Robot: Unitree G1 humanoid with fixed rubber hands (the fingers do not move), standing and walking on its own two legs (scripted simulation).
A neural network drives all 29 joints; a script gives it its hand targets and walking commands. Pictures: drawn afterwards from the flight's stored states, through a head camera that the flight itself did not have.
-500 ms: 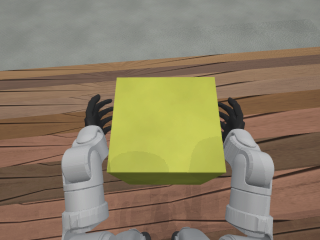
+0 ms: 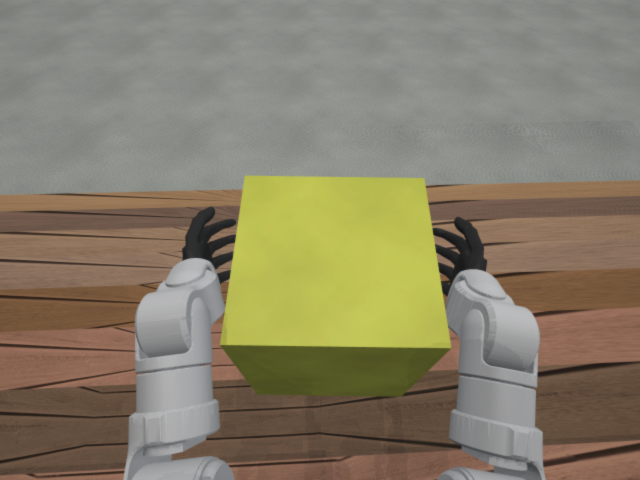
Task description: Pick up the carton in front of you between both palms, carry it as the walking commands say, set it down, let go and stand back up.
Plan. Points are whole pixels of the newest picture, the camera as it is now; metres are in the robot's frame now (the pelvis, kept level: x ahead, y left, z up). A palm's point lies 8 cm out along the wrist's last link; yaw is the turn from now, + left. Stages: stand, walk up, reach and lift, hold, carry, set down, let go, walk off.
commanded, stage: carry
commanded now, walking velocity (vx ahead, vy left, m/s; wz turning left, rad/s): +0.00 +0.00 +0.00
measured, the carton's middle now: (331, 298) +0.34 +0.00 +0.03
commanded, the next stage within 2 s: none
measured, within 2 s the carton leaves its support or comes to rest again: neither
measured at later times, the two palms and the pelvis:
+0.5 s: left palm (256, 263) +0.46 +0.12 -0.06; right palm (437, 266) +0.46 -0.19 -0.06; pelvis +0.14 -0.04 -0.17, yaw -1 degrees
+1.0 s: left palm (249, 210) +0.63 +0.16 -0.10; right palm (398, 211) +0.64 -0.15 -0.11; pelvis +0.31 +0.00 -0.19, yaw -1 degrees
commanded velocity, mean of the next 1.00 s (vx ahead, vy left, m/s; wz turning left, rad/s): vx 0.00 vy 0.00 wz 0.00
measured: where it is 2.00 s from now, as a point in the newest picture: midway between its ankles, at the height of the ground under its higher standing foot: (298, 335)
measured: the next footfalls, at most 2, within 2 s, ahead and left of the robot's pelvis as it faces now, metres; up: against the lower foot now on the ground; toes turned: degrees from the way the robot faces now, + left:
right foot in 0.38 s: +0.25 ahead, -0.08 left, -0.12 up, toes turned -2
left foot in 1.10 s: +0.51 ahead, +0.10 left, -0.23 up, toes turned +4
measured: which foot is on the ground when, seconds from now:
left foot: down 0.00-0.42, up 0.44-1.00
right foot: down 0.00-0.14, up 0.16-0.36, down 0.38-1.00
